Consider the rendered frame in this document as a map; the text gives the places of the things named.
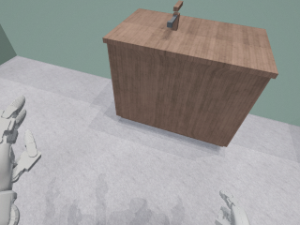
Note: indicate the robot left hand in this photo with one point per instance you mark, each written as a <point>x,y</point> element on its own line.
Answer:
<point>10,121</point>

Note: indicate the left robot forearm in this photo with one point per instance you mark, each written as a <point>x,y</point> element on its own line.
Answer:
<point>9,212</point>

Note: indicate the counter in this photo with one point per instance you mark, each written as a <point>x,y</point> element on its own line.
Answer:
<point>199,79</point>

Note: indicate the robot right hand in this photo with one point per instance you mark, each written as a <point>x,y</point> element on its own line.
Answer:
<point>237,215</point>

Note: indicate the tap lever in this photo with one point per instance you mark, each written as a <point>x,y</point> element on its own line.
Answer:
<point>170,23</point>

